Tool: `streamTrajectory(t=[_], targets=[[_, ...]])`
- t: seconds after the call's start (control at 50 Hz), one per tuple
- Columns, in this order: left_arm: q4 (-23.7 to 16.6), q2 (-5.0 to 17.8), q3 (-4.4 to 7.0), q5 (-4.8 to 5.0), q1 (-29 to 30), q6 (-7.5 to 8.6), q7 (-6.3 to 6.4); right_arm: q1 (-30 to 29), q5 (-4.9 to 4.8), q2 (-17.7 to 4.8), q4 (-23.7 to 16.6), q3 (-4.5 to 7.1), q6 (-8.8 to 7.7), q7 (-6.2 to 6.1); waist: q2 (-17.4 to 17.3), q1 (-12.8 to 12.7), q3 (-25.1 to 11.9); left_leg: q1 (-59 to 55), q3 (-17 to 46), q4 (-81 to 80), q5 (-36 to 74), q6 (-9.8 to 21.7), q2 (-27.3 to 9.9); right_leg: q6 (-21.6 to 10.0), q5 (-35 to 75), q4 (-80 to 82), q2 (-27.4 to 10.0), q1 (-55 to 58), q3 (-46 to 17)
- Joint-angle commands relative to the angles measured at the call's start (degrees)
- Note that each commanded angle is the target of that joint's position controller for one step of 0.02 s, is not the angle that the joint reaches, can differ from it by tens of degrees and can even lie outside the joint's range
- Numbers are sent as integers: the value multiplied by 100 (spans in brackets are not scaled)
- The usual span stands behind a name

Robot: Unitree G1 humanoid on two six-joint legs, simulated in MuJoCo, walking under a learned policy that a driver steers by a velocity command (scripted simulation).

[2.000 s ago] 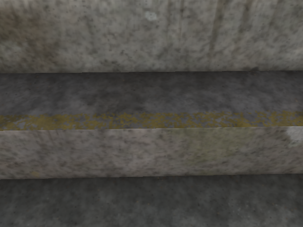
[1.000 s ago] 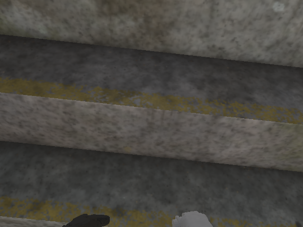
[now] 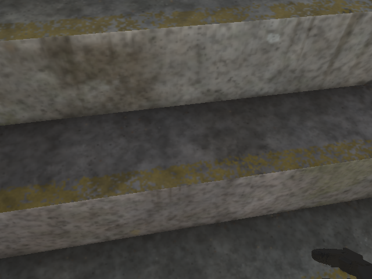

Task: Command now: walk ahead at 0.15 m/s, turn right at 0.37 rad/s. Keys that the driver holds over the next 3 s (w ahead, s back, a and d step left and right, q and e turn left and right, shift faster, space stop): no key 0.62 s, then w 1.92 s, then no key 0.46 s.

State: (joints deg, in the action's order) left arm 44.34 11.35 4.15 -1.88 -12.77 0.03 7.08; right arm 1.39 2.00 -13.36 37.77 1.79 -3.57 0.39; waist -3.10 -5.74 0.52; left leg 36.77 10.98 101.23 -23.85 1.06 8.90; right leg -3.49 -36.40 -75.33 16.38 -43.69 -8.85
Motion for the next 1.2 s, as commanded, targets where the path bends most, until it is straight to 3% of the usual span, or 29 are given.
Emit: streamTrajectory(t=[0.02,0.06,0.08,0.1,0.12,0.14,0.16,0.2,0.22,0.24,0.26,0.28,0.32,0.36,0.44,0.5,0.52,0.54,0.62,0.66,0.68,0.7,0.72,0.74,0.76,0.8,0.84,0.92,1.2], targets=[[-538,229,-51,43,950,340,20,409,233,-177,-995,-91,44,-297,478,807,-331,464,1797,1888,-2063,-122,-416,-1311,2970,2219,-1732,-608,-3514],[-1033,338,-192,-8,1924,374,82,1034,-54,-149,-1060,-189,213,-396,-504,1588,-332,-750,1247,-1707,-1466,-103,-1150,-797,3727,2321,-1744,-1175,-2675],[-1005,485,-219,-131,1778,197,190,1453,-390,157,-884,-268,342,-415,-986,1933,-30,-1785,-933,-6050,-1876,-211,-890,-550,4172,3063,-1377,-909,-1211],[-685,646,-23,-109,773,50,215,1863,-495,59,-328,-183,409,-477,-1202,1472,-272,-3472,-1400,-7287,13,24,-1037,-315,2234,2282,-978,-1123,-843],[-9,25,-105,192,-282,65,-104,2119,-296,314,402,-212,521,-441,-1757,914,-1043,-4773,-1415,-5667,1032,290,-249,58,517,673,-218,-1171,-377],[-293,275,-157,233,-264,-74,-325,1716,-458,-28,-152,-23,603,-540,-2521,901,-1615,-4370,1414,-6286,2409,794,-1371,774,-255,-204,-469,-751,-409],[-344,345,-136,287,-474,-145,-431,693,-419,-112,-565,-8,712,-585,-2239,468,-1477,-3183,2604,-7124,1008,921,-1569,1037,-21,-632,-843,-70,-258],[-563,359,-132,139,188,-173,-442,-113,17,116,-875,-114,625,-579,-962,376,-310,-2198,2455,-7475,322,851,-1581,1148,1087,-373,-1324,-317,242],[-566,164,-477,364,786,71,-826,216,89,-100,-1080,-369,746,52,590,1182,-362,-2087,3095,-6734,817,1379,-1273,1011,2071,-1648,-441,-2360,-1182],[-50,27,-456,322,-76,183,-802,444,433,-400,-695,-258,767,139,315,873,-616,-2395,3414,-6774,1018,1275,-1404,689,4016,-1815,-480,-2469,-2106],[211,306,-400,362,-773,284,-828,174,392,-329,-812,-337,746,247,-55,777,-712,-2540,3012,-7252,751,1025,-1506,566,4583,-2094,-411,-2673,-2198],[411,689,-253,282,-1061,367,-880,126,116,-228,-768,-324,633,371,-175,744,-735,-2774,2625,-7584,246,1004,-1511,486,4348,-1997,-435,-2691,-2034],[355,992,-104,209,-608,369,-788,113,-152,-142,-543,-309,368,417,90,589,-749,-2495,2132,-7715,-702,1062,-1447,551,3672,-1582,-822,-2556,-1468],[365,768,-153,212,-456,338,-764,580,-247,24,-354,-286,130,430,-26,640,-804,-2150,1793,-7889,-1149,898,-1475,838,3077,-945,-1239,-2118,-1001],[303,577,-303,103,38,336,-999,1144,-179,-354,20,-92,-89,499,-371,887,-471,-1676,1529,-8310,-1845,612,-1516,1167,1782,-145,-1605,-1749,188],[267,700,-388,79,51,354,-1031,1305,-17,-844,117,101,-73,296,-598,1020,-464,-1708,1633,-8327,-1657,771,-1637,1061,1990,-227,-1599,-1509,548],[26,-78,-361,62,53,111,-656,1566,-466,-125,791,135,42,-350,-967,696,119,-1332,1539,-8435,-1057,1293,-1713,700,2946,13,-1836,-586,947],[325,81,-330,183,-564,1,-569,1630,-391,-35,803,67,109,-501,-753,593,-7,-1190,1011,-8288,-724,1227,-1442,656,2869,552,-1717,42,1107],[114,114,-354,296,-756,-117,-467,1707,-134,-190,1029,212,356,-555,-881,604,165,-1392,858,-8285,-772,1143,-1257,358,1720,3966,-1463,1882,1808],[314,330,-246,363,-1272,4,-393,2177,99,-347,1215,300,408,-499,-629,564,11,-1192,1002,-7556,-1603,1021,-1352,136,1748,5197,-1656,3051,1315],[353,359,-279,297,-1529,79,-411,2235,77,-147,1311,254,377,-411,98,418,-149,-858,433,-6236,-1330,807,-1034,187,1564,5224,-2040,3530,781],[357,695,-212,164,-1773,117,-427,2157,-231,310,1166,141,282,-281,887,332,-388,234,-251,-5281,-696,449,-786,127,669,5460,-2783,4392,-393],[329,819,-99,-23,-1815,102,-364,2178,-549,91,1192,186,262,-318,2224,260,-635,319,-692,-4230,-344,258,-887,-190,-1513,6709,-3629,3699,-2101],[304,608,-98,34,-1507,110,-405,2277,-376,-326,1297,288,272,-383,1984,420,-183,294,-760,-2820,-49,55,-913,-371,-1955,6992,-3714,2981,-2598],[174,409,-136,118,-1071,123,-480,2082,-133,-276,1295,304,320,-396,1506,553,244,403,-766,-1407,169,-100,-845,-474,-1208,6689,-3522,2368,-2294],[198,370,-147,51,-756,179,-476,2072,41,29,1232,257,380,-333,577,840,202,349,-959,-609,509,-43,-842,-327,-58,6056,-2906,2045,-943],[490,363,-119,-134,-993,297,-422,1726,-5,377,963,100,408,-249,334,759,335,700,-1056,-457,1091,126,-720,-268,692,5698,-2493,2043,-202],[988,228,-82,66,-1891,489,-390,1803,37,108,993,126,472,-169,1051,504,235,1174,-1119,-759,1402,84,-663,-263,105,5930,-2680,2842,-666],[1580,176,-55,38,-2097,761,-408,959,47,397,825,-16,385,-78,444,327,246,2268,-1176,739,2076,176,-677,-697,151,6066,-3037,3044,-1151]])
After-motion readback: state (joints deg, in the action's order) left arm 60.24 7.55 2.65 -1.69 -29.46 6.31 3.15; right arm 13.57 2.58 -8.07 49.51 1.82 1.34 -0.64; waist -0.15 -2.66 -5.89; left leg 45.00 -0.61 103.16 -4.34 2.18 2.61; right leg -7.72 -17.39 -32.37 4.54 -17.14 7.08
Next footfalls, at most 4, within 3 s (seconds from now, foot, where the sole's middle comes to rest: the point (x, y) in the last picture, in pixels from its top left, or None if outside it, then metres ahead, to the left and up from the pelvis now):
0.12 left None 0.08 0.16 -0.65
0.68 right None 0.10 -0.06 -0.65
1.84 left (152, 273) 0.34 0.14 -0.41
2.40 right None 0.18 -0.22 -0.65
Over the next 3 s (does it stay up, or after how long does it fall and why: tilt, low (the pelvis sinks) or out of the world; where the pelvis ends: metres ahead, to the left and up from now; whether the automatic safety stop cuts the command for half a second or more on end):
stays up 0.21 -0.12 0.18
